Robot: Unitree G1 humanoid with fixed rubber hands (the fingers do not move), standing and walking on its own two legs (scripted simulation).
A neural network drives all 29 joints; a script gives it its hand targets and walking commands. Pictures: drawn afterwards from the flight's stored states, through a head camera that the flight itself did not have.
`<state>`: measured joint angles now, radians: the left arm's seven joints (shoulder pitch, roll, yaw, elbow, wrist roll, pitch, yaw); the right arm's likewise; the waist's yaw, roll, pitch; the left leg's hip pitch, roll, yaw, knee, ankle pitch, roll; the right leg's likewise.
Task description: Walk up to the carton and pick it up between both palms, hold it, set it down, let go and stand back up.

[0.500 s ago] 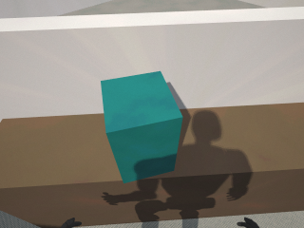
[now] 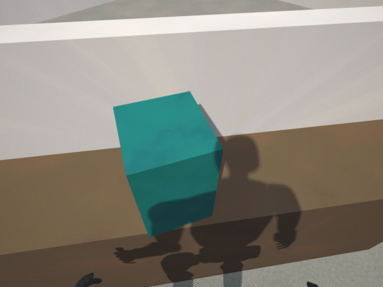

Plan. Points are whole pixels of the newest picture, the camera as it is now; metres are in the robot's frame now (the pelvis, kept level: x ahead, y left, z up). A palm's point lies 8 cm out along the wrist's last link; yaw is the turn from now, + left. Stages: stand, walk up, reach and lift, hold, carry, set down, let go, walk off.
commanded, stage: walk up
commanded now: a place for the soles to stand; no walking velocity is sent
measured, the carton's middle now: (168, 167) +0.38 +0.08 +0.02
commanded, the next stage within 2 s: reach and lift in 0.26 s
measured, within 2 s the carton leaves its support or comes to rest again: neither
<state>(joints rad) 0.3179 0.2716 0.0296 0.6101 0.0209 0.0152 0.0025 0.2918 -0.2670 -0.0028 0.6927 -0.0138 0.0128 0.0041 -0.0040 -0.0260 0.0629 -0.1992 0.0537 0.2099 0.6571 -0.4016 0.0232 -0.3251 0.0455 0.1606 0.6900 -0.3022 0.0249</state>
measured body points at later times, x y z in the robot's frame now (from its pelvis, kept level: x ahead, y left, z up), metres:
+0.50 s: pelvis -0.02 -0.01 -0.01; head +0.02 -0.01 +0.43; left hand +0.17 +0.24 -0.10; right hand +0.16 -0.25 -0.12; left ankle -0.02 +0.10 -0.72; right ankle +0.04 -0.13 -0.72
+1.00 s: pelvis -0.01 -0.04 +0.02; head -0.01 -0.03 +0.47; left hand +0.16 +0.21 -0.06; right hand +0.17 -0.23 -0.07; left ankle -0.02 +0.10 -0.72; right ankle +0.04 -0.13 -0.72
